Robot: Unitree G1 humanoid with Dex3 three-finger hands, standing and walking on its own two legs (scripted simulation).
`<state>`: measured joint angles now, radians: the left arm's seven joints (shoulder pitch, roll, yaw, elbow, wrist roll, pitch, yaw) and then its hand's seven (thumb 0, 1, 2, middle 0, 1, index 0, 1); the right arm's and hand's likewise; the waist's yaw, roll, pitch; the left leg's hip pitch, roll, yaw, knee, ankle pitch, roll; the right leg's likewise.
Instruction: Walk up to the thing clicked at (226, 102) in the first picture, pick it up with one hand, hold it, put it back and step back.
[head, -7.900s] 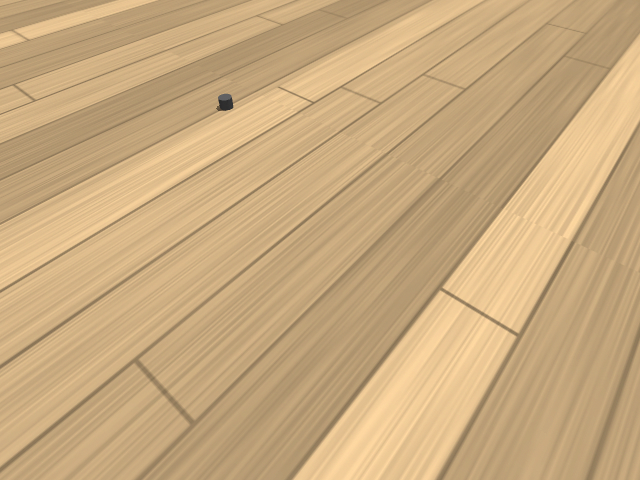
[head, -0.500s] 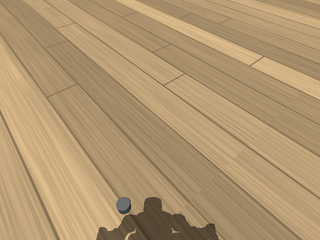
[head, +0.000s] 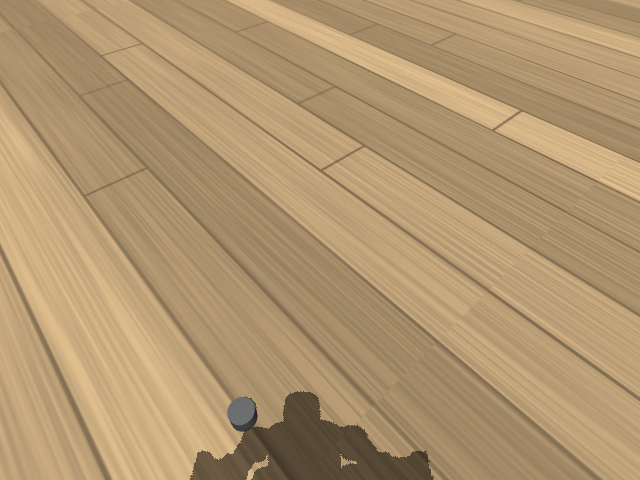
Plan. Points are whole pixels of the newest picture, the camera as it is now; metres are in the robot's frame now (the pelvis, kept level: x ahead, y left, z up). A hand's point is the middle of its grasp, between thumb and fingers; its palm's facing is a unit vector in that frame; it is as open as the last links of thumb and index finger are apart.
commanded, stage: stand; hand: left
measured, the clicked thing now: (242, 414) +0.45 +0.24 -0.75
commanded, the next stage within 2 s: none
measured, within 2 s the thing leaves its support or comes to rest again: neither
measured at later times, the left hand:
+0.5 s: hand out of the picture +0.09 +0.24 -0.16, palm faces -0.01 -0.94 -0.33, open 7.4 cm
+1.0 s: hand out of the picture +0.10 +0.24 -0.16, palm faces -0.02 -0.94 -0.34, open 7.4 cm
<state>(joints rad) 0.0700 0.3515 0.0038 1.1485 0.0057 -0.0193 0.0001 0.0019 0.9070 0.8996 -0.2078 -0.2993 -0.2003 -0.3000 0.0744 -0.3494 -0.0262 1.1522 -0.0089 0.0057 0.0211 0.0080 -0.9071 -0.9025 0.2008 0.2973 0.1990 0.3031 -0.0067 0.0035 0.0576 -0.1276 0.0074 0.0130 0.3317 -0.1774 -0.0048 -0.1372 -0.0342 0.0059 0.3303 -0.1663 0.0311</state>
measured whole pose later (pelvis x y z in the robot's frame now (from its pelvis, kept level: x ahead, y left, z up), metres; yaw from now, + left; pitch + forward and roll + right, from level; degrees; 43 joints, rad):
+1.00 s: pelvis +0.02 -0.02 +0.00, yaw +0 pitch -1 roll +0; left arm 0.10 0.35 0.00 1.14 0.00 -0.01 0.00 0.00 0.91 0.90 -0.21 -0.30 -0.20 -0.30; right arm 0.09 -0.35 -0.01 1.15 -0.01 -0.01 0.01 0.01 -0.91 -0.90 0.20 0.30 0.20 0.30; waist 0.00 0.00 0.05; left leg -0.09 0.03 0.00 0.30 -0.19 -0.03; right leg -0.10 -0.01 -0.01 0.30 -0.18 0.01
